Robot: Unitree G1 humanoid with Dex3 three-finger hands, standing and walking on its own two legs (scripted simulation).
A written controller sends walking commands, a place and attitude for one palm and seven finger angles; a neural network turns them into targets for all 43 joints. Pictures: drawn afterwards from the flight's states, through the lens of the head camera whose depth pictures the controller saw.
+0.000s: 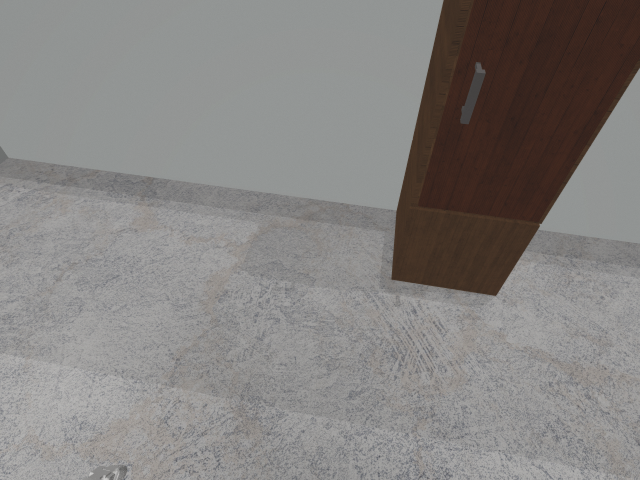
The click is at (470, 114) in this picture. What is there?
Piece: cupboard door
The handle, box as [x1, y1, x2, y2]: [460, 62, 485, 123]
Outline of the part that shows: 480,62 476,62 475,64 475,73 465,104 462,106 461,109 461,123 468,123 485,73 480,66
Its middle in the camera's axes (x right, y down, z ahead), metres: +0.35 -0.33 +0.89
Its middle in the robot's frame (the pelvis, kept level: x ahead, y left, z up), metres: +0.92 -0.30 +0.05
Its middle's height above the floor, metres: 0.82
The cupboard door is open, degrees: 0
